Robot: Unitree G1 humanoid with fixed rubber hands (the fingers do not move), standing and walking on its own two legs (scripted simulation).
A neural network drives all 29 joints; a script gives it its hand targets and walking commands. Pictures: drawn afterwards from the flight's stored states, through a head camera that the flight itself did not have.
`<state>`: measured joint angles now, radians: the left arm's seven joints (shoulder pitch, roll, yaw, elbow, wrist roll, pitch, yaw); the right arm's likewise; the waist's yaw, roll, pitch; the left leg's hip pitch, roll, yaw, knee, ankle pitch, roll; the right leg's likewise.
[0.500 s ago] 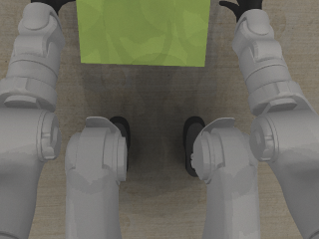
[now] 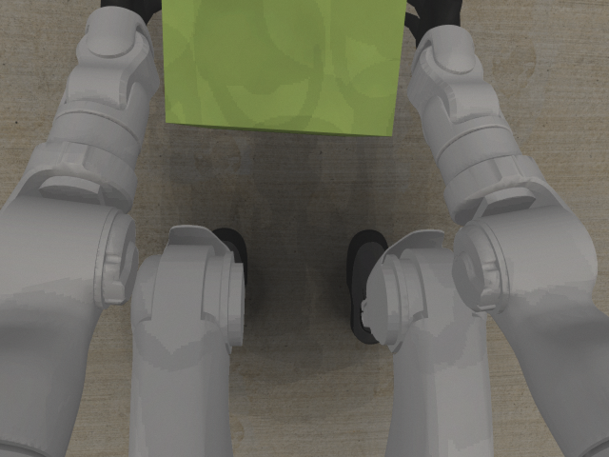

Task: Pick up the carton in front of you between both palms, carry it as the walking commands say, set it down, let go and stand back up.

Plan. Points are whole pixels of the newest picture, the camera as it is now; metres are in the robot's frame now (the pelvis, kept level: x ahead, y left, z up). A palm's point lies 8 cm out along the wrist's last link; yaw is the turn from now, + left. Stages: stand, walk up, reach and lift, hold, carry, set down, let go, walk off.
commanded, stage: reach and lift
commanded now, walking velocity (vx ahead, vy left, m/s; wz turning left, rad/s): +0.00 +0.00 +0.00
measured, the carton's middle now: (283, 44) +0.52 +0.05 -0.25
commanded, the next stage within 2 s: none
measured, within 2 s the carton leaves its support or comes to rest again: leaves its support in 0.26 s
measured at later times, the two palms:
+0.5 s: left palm out of the picture +0.51 +0.20 -0.09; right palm (470, 12) +0.52 -0.10 -0.09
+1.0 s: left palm out of the picture +0.47 +0.19 +0.08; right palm out of the picture +0.49 -0.11 +0.09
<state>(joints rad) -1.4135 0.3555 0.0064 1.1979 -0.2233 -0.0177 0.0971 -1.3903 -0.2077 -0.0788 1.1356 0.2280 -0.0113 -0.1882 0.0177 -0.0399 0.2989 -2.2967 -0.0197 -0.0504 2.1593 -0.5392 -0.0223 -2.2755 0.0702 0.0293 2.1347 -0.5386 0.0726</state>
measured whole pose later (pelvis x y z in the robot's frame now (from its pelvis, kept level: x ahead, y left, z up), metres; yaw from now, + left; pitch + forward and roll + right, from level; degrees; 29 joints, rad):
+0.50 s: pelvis +0.00 +0.00 +0.01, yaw +2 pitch +39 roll -2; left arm -1.18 0.24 0.15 0.87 -0.09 0.23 0.11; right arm -1.11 -0.06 -0.31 0.76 0.07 0.19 -0.20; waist 0.02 -0.05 0.07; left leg -2.26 -0.08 -0.07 2.14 -0.55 -0.06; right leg -2.24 0.12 0.06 2.13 -0.57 0.10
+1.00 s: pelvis +0.02 -0.01 +0.14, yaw +4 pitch +41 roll -1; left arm -0.93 0.05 0.38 0.72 0.17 0.34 0.04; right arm -0.90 0.08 -0.47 0.64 -0.17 0.30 -0.10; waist 0.01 -0.04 -0.20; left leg -1.92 -0.10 -0.10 1.68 -0.49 -0.06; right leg -1.89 0.13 0.09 1.69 -0.52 0.07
